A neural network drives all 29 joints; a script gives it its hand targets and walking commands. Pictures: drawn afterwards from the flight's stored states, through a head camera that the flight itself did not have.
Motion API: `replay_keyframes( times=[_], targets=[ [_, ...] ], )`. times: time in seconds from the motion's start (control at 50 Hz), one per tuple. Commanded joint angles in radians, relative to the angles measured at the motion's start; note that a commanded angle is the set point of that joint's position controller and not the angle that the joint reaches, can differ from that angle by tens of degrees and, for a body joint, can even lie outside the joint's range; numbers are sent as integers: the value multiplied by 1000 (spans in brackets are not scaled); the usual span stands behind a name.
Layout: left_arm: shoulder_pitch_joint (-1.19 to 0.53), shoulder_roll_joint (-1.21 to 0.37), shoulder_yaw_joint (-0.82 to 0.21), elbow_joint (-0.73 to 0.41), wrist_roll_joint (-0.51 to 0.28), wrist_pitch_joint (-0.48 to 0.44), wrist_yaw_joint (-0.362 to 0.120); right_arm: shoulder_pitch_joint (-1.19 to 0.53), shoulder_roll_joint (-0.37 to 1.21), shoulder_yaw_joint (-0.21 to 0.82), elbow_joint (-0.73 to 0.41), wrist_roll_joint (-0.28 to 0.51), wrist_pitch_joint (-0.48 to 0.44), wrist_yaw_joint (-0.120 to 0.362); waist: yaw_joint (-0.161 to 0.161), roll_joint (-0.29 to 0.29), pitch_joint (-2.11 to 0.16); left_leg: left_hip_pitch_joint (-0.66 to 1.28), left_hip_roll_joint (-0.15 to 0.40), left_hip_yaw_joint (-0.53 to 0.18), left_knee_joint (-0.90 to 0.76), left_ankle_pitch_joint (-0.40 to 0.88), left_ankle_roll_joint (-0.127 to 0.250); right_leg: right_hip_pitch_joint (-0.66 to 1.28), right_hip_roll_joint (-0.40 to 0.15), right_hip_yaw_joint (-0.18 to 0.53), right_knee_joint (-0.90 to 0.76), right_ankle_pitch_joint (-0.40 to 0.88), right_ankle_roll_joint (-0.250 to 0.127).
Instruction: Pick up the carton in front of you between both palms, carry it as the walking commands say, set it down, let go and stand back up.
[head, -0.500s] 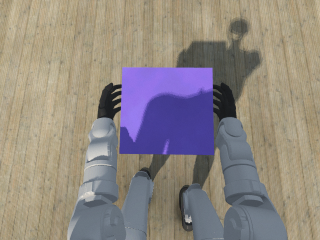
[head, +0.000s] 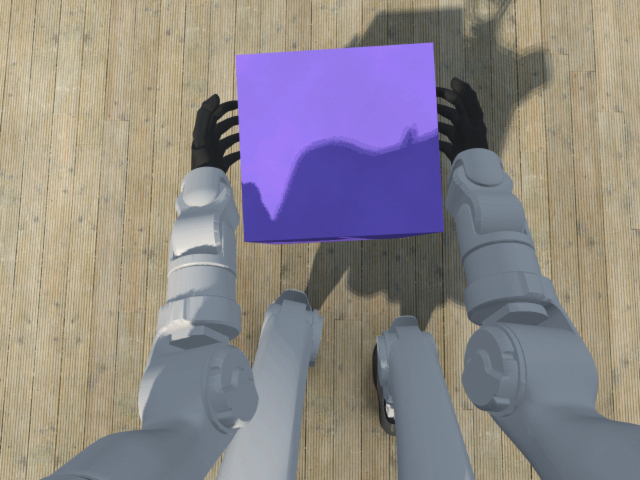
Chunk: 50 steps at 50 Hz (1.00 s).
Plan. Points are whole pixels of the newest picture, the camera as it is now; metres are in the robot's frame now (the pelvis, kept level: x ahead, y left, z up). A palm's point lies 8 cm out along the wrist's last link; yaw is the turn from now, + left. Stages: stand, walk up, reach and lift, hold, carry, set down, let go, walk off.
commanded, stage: set down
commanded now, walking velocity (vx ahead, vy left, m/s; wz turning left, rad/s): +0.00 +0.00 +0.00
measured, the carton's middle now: (336, 167) +0.47 +0.07 -0.17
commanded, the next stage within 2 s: none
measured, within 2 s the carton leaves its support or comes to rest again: rests again in 1.40 s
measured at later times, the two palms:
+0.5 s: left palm (231, 181) +0.44 +0.23 -0.25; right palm (420, 153) +0.53 -0.06 -0.24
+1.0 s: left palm (238, 186) +0.45 +0.24 -0.31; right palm (407, 158) +0.54 -0.05 -0.32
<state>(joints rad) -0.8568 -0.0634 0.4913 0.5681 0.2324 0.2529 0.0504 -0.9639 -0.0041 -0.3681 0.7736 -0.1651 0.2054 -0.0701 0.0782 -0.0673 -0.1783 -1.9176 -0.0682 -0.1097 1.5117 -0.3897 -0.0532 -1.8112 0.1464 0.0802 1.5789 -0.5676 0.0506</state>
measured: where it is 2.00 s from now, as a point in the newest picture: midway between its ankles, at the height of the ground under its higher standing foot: (335, 381)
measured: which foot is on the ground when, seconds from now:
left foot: down 0.00-1.00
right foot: down 0.00-1.00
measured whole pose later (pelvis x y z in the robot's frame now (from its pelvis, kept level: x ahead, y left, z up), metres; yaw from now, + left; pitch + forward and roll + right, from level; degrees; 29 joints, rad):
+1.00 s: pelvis -0.02 -0.02 -0.15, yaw -1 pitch +45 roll +2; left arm -1.21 0.09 0.60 0.77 0.13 0.22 0.04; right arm -1.49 -0.20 -0.10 1.10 -0.05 0.21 -0.15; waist 0.17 -0.06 0.18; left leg -2.32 -0.03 -0.08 2.01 -0.49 -0.10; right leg -2.25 0.22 0.06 2.12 -0.66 0.05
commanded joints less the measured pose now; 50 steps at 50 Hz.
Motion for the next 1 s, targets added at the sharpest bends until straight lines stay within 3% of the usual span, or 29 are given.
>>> replay_keyframes(
  times=[0.0, 0.2, 0.36, 0.6, 0.7, 0.8, 0.98],
  targets=[
    [-618, -849, -546, 27, -114, -12, -177, -595, 891, 468, 0, 96, -24, 205, 56, 50, -993, 859, -72, 156, -36, 312, -19, 150, 82, -135, -115, 180, -17],
    [-785, -768, -485, 44, -126, -1, -176, -735, 828, 419, 81, 94, -3, 187, 78, 28, -973, 699, -66, 188, 97, 263, -26, 55, 84, -145, 13, 136, -21],
    [-890, -689, -404, 72, -121, -2, -196, -839, 777, 397, 144, 100, 5, 172, 117, -15, -942, 549, -52, 216, 199, 249, -25, 16, 81, -143, 104, 132, -18],
    [-1028, -557, -373, 77, -191, -27, -219, -991, 696, 487, 164, 186, -11, 138, 186, -76, -944, 436, -18, 240, 360, 310, -24, 39, 64, -138, 256, 208, -11],
    [-1080, -533, -374, 57, -238, -39, -237, -1029, 722, 543, 118, 211, -19, 128, 222, -167, -931, 354, -17, 233, 396, 366, -13, 87, 54, -135, 308, 291, -7],
    [-1007, -550, -351, 128, -228, -42, -251, -986, 746, 555, 126, 212, -34, 130, 216, -164, -851, 344, -15, 226, 429, 396, -2, 12, 51, -123, 319, 341, -8],
    [-996, -504, -302, 160, -178, -53, -260, -942, 687, 488, 224, 184, -47, 142, 198, -125, -697, 247, -7, 211, 444, 333, 0, -88, 51, -106, 327, 278, -27]
  ],
)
